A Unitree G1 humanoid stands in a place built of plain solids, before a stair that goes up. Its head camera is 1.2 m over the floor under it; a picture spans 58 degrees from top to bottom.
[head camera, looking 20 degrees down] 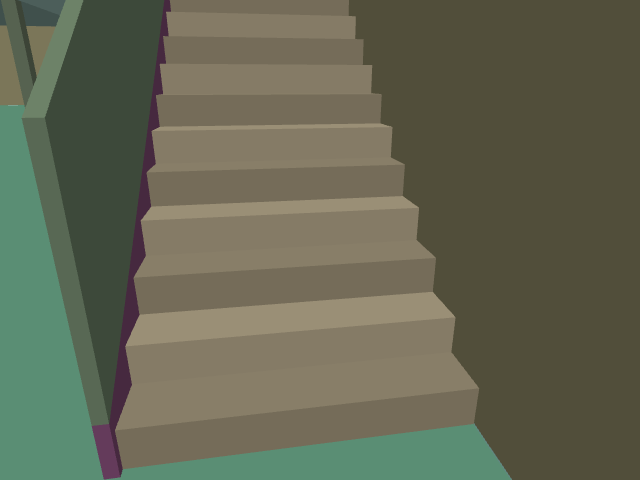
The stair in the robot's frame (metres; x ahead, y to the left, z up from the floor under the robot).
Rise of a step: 0.16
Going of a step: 0.23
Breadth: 1.25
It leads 9 degrees to the left of straight ahead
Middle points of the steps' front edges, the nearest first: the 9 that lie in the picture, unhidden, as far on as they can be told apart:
1.18 0.04 0.16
1.41 0.07 0.33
1.63 0.11 0.49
1.85 0.15 0.65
2.08 0.18 0.81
2.30 0.22 0.98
2.52 0.26 1.14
2.74 0.29 1.30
2.97 0.33 1.46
